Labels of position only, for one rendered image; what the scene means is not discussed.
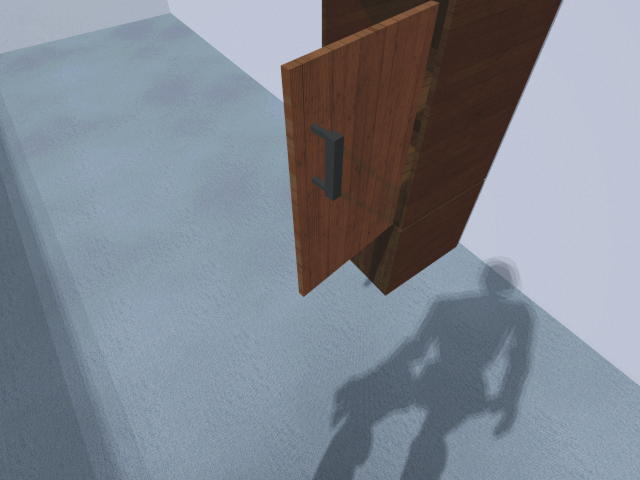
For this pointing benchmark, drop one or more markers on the handle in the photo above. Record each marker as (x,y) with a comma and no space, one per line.
(334,144)

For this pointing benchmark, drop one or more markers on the cupboard door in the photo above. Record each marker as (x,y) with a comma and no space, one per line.
(366,87)

